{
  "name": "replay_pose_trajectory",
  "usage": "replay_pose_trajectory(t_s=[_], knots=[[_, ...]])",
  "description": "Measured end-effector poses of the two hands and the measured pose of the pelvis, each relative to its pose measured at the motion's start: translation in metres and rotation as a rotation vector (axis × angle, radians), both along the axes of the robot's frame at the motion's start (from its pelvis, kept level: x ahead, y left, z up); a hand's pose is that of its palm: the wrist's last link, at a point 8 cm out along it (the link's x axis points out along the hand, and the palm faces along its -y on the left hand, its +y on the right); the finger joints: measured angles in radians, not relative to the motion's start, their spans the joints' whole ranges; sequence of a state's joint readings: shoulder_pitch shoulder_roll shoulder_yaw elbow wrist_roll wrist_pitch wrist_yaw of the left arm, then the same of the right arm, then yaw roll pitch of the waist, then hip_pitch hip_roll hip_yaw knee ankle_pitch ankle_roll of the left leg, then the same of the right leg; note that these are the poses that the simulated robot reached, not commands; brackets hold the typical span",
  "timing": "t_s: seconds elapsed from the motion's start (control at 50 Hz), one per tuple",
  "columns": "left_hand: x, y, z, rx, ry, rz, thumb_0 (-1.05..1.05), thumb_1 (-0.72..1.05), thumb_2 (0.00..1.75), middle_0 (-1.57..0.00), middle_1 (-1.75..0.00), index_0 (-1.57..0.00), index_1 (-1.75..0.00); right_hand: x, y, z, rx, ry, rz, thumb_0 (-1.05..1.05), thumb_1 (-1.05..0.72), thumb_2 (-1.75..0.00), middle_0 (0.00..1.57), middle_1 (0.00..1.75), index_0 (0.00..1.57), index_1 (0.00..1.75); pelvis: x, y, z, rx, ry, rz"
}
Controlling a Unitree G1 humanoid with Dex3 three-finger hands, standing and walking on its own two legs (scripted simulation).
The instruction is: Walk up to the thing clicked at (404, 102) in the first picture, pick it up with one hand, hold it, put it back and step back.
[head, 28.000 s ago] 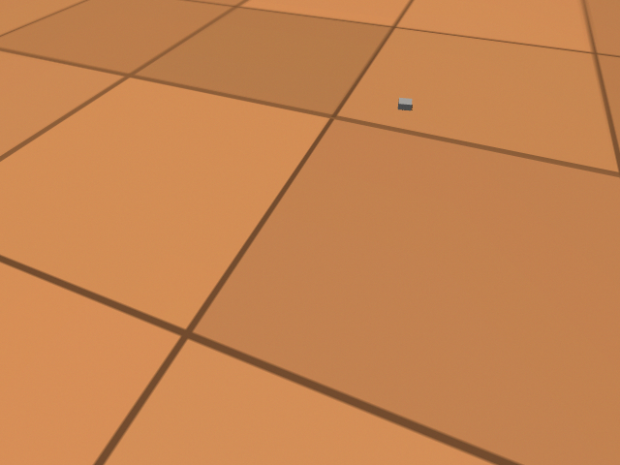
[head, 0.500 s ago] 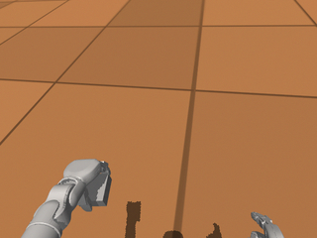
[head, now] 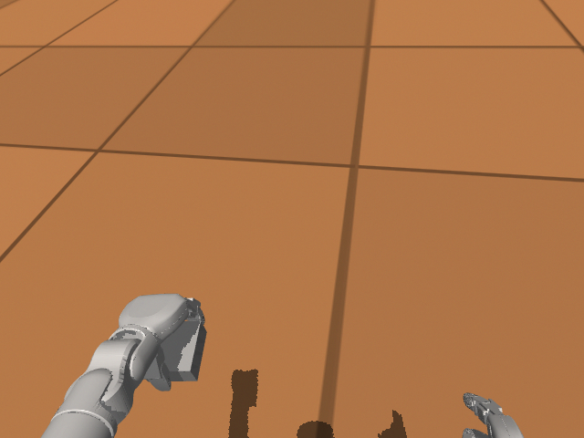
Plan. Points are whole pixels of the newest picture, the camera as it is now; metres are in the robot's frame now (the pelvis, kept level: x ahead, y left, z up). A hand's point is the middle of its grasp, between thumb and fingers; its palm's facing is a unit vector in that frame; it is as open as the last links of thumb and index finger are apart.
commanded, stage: crouch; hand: left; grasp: from above
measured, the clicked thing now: (174, 350) +0.29 +0.22 -0.07
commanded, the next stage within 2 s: none
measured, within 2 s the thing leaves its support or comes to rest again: neither
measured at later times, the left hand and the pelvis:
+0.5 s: hand (180, 359) +0.30 +0.23 -0.12, palm faces -0.45 +0.03 -0.89, open 10.6 cm; pelvis -0.02 +0.00 -0.03, yaw +1 degrees
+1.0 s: hand (218, 365) +0.38 +0.23 -0.36, palm faces -0.45 +0.05 -0.89, open 10.6 cm; pelvis -0.07 +0.01 -0.24, yaw +1 degrees
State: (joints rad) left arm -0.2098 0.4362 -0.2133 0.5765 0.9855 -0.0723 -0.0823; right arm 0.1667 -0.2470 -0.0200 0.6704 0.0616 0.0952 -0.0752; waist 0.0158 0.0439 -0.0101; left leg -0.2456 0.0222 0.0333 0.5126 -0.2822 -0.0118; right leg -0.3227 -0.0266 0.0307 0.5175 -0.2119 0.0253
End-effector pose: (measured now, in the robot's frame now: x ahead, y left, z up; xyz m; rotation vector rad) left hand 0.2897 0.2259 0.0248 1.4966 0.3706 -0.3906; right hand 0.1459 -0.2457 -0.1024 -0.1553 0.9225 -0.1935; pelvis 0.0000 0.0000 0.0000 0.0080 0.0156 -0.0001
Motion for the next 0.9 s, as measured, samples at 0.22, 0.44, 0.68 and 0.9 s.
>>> replay_pose_trajectory(t_s=[0.22, 0.44, 0.68, 0.9], knots=[[0.007, 0.001, -0.004, 0.004, -0.028, 0.005, 0.0, -0.04, 0.33, -0.75, -0.36, -0.76, -0.38, -0.001, -0.001, -0.002, -0.003, 0.025, -0.004, 0.01, -0.9, -0.9, 0.2, 0.3, 0.21, 0.3, 0.003, 0.0, 0.0, -0.001, 0.007, 0.005], [0.006, 0.0, -0.063, 0.027, 0.006, -0.031, 0.0, -0.08, 0.4, -0.76, -0.37, -0.76, -0.39, -0.021, -0.01, -0.018, -0.045, 0.106, 0.004, 0.01, -0.9, -0.9, 0.2, 0.3, 0.21, 0.3, -0.008, -0.001, -0.018, -0.006, 0.105, 0.021], [0.049, 0.005, -0.177, 0.112, -0.064, -0.048, 0.0, -0.07, 0.43, -0.73, -0.4, -0.74, -0.42, -0.093, -0.03, -0.112, -0.132, 0.273, -0.032, 0.0, -0.91, -0.91, 0.2, 0.3, 0.21, 0.3, -0.041, 0.006, -0.111, -0.033, 0.361, 0.032], [0.082, 0.002, -0.283, 0.108, -0.053, -0.006, 0.0, -0.07, 0.43, -0.73, -0.4, -0.73, -0.42, -0.178, -0.016, -0.212, -0.118, 0.445, -0.1, 0.0, -0.9, -0.9, 0.2, 0.3, 0.21, 0.3, -0.065, 0.013, -0.203, -0.052, 0.521, 0.034]])
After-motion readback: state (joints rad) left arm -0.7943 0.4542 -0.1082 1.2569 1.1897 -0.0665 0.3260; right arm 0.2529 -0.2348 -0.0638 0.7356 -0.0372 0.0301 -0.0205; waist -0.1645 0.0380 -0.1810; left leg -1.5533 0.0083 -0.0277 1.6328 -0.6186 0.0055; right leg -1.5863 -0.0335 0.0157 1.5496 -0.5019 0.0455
